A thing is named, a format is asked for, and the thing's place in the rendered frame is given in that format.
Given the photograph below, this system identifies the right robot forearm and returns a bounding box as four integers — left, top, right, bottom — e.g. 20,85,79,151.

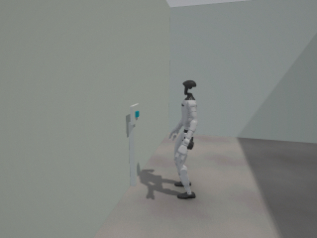
175,117,183,130

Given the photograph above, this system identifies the left robot forearm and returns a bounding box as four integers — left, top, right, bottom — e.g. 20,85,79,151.
182,120,197,147

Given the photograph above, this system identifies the robot right hand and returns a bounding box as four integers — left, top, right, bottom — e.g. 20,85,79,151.
168,128,179,141

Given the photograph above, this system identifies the robot left hand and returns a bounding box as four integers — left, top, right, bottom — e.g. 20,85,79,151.
174,144,187,163

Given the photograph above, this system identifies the robot left thigh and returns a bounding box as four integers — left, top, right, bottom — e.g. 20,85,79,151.
176,139,194,173

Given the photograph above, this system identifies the panel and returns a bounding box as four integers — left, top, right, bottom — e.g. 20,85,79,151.
128,103,140,186

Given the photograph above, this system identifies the robot left upper arm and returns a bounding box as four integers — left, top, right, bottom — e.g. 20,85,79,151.
187,100,198,126

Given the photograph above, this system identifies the robot left foot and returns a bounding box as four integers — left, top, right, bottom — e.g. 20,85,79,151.
177,191,196,199

